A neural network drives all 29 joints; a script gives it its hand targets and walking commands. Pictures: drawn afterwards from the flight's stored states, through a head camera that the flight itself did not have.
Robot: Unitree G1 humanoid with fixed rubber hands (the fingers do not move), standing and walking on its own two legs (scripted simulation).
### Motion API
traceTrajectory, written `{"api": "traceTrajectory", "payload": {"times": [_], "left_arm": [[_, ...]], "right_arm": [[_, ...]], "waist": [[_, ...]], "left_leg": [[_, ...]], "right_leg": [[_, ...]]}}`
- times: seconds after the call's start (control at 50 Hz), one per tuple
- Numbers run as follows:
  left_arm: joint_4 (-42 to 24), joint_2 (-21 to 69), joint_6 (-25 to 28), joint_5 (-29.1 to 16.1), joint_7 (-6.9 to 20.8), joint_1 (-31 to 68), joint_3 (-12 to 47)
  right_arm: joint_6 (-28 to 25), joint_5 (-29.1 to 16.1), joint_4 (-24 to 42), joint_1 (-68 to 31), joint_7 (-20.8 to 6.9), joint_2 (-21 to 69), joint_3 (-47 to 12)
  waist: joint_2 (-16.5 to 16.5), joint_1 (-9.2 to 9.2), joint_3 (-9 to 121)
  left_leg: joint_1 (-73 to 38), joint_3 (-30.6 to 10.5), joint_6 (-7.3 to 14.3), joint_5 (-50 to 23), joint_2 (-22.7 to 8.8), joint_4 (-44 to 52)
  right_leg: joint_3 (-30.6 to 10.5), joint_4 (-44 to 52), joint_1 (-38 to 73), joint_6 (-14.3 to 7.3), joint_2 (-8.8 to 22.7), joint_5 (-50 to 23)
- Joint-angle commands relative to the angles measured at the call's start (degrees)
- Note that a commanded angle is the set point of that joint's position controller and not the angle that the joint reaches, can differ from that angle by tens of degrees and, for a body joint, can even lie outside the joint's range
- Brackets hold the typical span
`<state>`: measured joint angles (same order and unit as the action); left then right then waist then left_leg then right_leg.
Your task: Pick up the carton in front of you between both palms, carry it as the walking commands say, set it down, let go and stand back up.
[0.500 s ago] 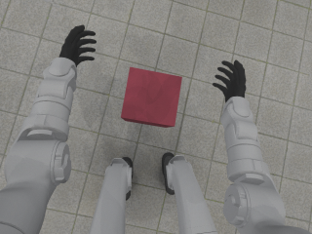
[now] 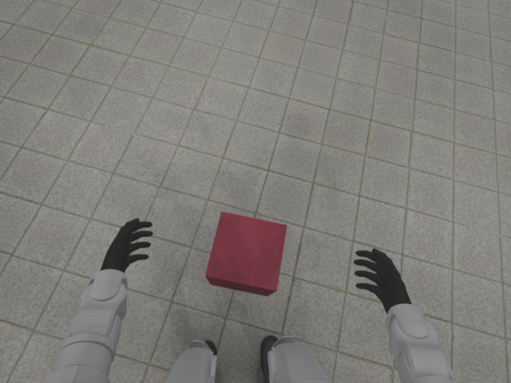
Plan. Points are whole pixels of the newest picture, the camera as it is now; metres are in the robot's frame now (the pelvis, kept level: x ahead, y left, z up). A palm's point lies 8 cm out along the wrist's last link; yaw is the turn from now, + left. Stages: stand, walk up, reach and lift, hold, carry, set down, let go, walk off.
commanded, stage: let go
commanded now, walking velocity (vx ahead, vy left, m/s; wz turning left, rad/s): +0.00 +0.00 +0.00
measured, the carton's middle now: (246, 257) +0.40 -0.02 -0.62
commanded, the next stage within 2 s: stand in 0.76 s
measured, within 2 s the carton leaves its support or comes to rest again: neither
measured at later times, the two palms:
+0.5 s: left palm (66, 341) +0.18 +0.24 -0.03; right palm (411, 331) +0.19 -0.23 -0.03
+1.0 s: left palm (26, 374) +0.15 +0.29 -0.05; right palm (445, 352) +0.16 -0.28 -0.05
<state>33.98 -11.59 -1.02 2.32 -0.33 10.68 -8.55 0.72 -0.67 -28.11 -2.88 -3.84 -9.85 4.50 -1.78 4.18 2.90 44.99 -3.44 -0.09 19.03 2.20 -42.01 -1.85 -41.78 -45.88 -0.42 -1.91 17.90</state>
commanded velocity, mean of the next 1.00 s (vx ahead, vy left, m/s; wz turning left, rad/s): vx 0.00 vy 0.00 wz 0.00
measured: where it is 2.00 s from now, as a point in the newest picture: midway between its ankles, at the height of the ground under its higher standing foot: outside the picture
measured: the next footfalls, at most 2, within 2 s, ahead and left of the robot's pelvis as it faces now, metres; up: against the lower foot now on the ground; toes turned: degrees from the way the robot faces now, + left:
none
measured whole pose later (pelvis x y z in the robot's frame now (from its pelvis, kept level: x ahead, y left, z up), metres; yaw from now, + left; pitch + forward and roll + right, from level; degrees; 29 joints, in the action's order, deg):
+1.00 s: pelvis +0.02 +0.00 +0.03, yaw -1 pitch -1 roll +0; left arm 38.5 -18.7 -1.2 2.6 -0.5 -12.9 -3.4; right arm 1.8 2.5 -37.8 11.2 1.1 -18.6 2.7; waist 1.2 -0.3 -0.7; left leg 11.0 -2.8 0.1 18.3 1.1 -30.0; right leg -2.3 -29.6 -12.1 -0.8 -2.2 16.8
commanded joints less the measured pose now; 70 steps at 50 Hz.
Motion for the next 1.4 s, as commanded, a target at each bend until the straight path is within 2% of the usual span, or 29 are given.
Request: {"api": "traceTrajectory", "payload": {"times": [0.0, 0.1, 0.2, 0.28, 0.42, 0.5, 0.56, 0.58, 0.6, 0.74, 0.76, 0.8, 0.84, 0.94, 1.02, 1.24, 1.38], "left_arm": [[-5.6, -5.0, 2.1, -0.5, 0.4, -4.0, -0.2], [-7.4, -5.0, 3.0, -1.0, 0.9, -12.0, 1.2], [-9.9, -5.0, 2.1, -1.5, 1.7, -19.0, 2.5], [-11.5, -5.1, 0.3, -1.9, 2.8, -21.2, 3.6], [-14.2, -5.6, -3.4, -2.8, 4.4, -20.9, 5.3], [-14.8, -5.8, -5.1, -2.5, 4.7, -20.0, 5.2], [-15.2, -5.8, -6.1, -2.0, 4.6, -20.2, 4.8], [-11.8, -6.0, -4.3, -3.1, 3.5, -22.9, 4.7], [-12.7, -6.0, -4.1, -2.6, 2.9, -22.3, 4.8], [-13.8, -6.3, -5.0, -2.4, 2.4, -20.8, 5.1], [-5.8, -13.6, -3.0, 0.1, 0.2, -22.1, 2.8], [-4.5, -14.0, -1.2, 0.7, -0.6, -21.8, 2.9], [-3.3, -12.9, -0.2, 0.7, -0.6, -20.8, 3.2], [-0.1, -13.4, 1.1, 0.3, -0.3, -20.4, 3.6], [2.6, -14.7, 1.3, 0.0, -0.7, -21.1, 3.8], [7.9, -16.6, 1.6, -0.5, -1.0, -20.6, 4.2], [10.8, -16.9, 1.6, -0.8, -1.1, -19.5, 4.6]], "right_arm": [[-1.6, -0.6, 6.8, 6.6, 0.3, -4.8, -0.4], [-2.0, -1.1, 9.1, 12.7, 0.4, -5.8, -1.6], [-1.2, -1.4, 9.3, 15.4, 0.1, -7.0, -1.7], [0.4, -0.7, 8.8, 15.3, -0.1, -7.6, -1.2], [4.1, 1.2, 8.0, 14.9, 0.0, -7.7, -0.3], [5.8, 2.0, 8.0, 14.2, 0.0, -7.7, 0.0], [6.7, 2.1, 8.6, 13.5, -0.2, -7.6, 0.0], [9.7, 2.7, 12.8, 10.9, 1.3, -9.0, -0.3], [10.6, 2.4, 11.6, 12.2, 1.9, -8.7, -0.9], [13.0, 2.0, 12.6, 11.2, 2.8, -7.8, -2.1], [7.6, 2.6, 4.0, 9.7, 5.1, -14.4, 0.2], [3.6, 3.2, 1.6, 11.6, 5.8, -13.6, 0.0], [1.5, 3.4, -0.6, 11.4, 5.5, -13.5, 0.2], [-0.4, 3.2, -5.0, 10.4, 5.0, -14.9, -0.3], [-1.0, 3.1, -8.5, 10.8, 5.4, -16.3, -0.6], [-1.7, 2.7, -14.3, 10.8, 5.7, -18.2, -1.3], [-1.8, 2.4, -16.9, 10.1, 5.8, -18.6, -1.8]], "waist": [[1.3, -0.66, 23.7], [1.8, -1.64, 16.8], [3.7, -3.52, 9.6], [3.4, -4.17, 3.8], [0.9, -3.53, -3.1], [0.8, -3.23, -5.7], [1.6, -3.56, -6.7], [0.2, -4.01, -3.8], [1.6, -4.30, -4.5], [3.1, -4.36, -6.5], [6.1, -5.37, -7.0], [3.7, -4.39, -5.6], [3.1, -4.29, -4.9], [1.7, -4.42, -0.6], [1.6, -4.41, 0.5], [1.9, -4.51, -0.2], [2.1, -4.60, -0.5]], "left_leg": [[-15.5, 2.1, 0.0, -17.9, 0.7, 6.7], [-24.4, 1.7, -0.3, -21.9, 0.6, 12.0], [-33.3, 1.4, -1.0, -24.1, 0.1, 16.5], [-36.3, 1.5, -1.2, -22.3, -0.2, 19.1], [-37.9, 2.2, -0.7, -15.8, -0.5, 21.1], [-38.0, 2.4, -0.6, -13.1, -0.6, 21.4], [-37.9, 2.5, -0.5, -12.5, -0.7, 21.3], [-40.1, 2.4, -0.3, -16.1, -0.7, 19.3], [-39.5, 2.4, -0.5, -16.5, -0.5, 19.1], [-37.8, 2.7, -0.3, -12.6, -0.5, 19.3], [-30.7, 0.5, -1.0, -6.2, -2.9, 17.0], [-32.1, -1.0, -0.5, -0.8, -3.7, 16.8], [-32.3, -2.4, 0.2, 1.4, -4.5, 17.3], [-34.6, -2.9, 0.3, -10.5, -5.2, 16.4], [-36.5, -3.3, 0.3, -16.3, -5.7, 16.3], [-37.6, -3.6, 0.4, -21.1, -6.3, 17.6], [-38.2, -3.7, 0.4, -21.3, -6.7, 19.0]], "right_leg": [[-0.9, 5.1, 28.0, 2.3, 0.7, -28.4], [-1.1, 10.1, 33.5, 2.3, 0.4, -32.0], [-0.6, 15.3, 36.4, 1.9, -0.2, -28.6], [-0.1, 17.9, 37.8, 1.6, -0.5, -23.6], [0.6, 19.6, 39.8, 1.2, -0.8, -16.5], [0.9, 19.8, 40.6, 1.1, -0.6, -13.6], [1.0, 19.6, 41.6, 0.8, -0.5, -12.6], [1.2, 18.1, 41.5, 1.4, -2.0, -12.1], [1.3, 17.8, 41.2, 1.2, -1.8, -11.8], [0.8, 17.6, 39.6, 1.0, -1.3, -9.4], [-1.8, 17.5, 32.4, 1.4, 2.8, -7.8], [-3.8, 18.6, 30.6, 0.7, 4.0, -1.1], [-4.4, 19.0, 29.5, 0.0, 4.0, 2.0], [-4.4, 17.3, 33.0, 0.0, 4.5, -10.6], [-4.5, 17.1, 34.3, -0.2, 5.1, -15.3], [-4.8, 17.9, 37.3, -0.5, 6.0, -20.5], [-5.1, 19.1, 38.6, -0.5, 6.4, -21.2]]}}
